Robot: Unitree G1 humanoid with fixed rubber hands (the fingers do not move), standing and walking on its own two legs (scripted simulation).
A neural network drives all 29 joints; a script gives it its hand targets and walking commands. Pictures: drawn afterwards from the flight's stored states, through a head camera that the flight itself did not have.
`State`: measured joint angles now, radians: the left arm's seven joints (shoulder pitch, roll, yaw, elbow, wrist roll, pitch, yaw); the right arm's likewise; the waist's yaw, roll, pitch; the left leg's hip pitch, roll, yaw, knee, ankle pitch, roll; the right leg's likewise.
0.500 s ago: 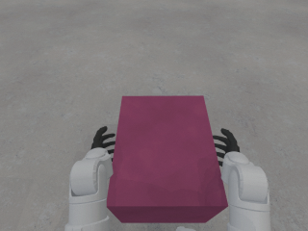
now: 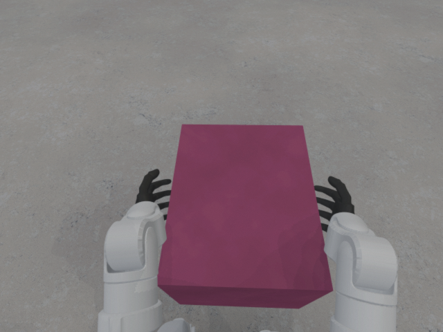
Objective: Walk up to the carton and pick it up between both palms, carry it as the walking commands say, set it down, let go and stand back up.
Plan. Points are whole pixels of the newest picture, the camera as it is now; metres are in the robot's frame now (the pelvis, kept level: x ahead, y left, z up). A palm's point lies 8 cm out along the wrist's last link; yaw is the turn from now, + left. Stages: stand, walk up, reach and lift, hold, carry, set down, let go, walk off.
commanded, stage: carry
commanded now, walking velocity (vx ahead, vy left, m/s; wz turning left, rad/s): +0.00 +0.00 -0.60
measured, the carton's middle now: (240, 216) +0.33 -0.02 -0.01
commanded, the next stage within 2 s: none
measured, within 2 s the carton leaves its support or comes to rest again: neither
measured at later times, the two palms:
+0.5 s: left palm (210, 209) +0.29 +0.04 +0.09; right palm (423, 273) +0.19 -0.26 +0.08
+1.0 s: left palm (251, 236) +0.25 -0.03 +0.08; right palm out of the picture +0.08 -0.29 +0.10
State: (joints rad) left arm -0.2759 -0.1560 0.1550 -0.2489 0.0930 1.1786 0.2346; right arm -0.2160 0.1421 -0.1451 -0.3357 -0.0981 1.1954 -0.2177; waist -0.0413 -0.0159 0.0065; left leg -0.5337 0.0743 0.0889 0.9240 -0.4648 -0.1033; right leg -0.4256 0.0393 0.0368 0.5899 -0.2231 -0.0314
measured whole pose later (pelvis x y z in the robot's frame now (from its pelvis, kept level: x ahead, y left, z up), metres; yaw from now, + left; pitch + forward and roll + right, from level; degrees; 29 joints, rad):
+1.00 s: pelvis -0.07 -0.01 +0.01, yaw -35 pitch +4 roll -2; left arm -0.23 -0.14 0.14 -0.27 0.07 1.22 0.28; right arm -0.22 0.14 -0.13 -0.27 -0.14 1.20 -0.17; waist 0.03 -0.02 -0.06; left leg -0.29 0.15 0.19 0.53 -0.29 -0.02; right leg -0.56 0.02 -0.07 1.01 -0.39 0.03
